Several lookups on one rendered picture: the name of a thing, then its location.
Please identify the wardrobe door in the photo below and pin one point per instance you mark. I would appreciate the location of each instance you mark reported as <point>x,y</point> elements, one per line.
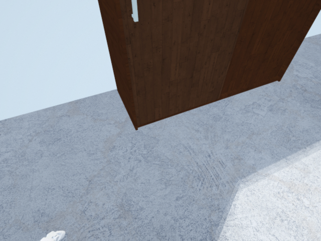
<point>179,52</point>
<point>269,30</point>

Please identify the left robot hand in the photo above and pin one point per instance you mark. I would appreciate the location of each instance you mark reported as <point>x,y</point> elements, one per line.
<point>54,236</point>

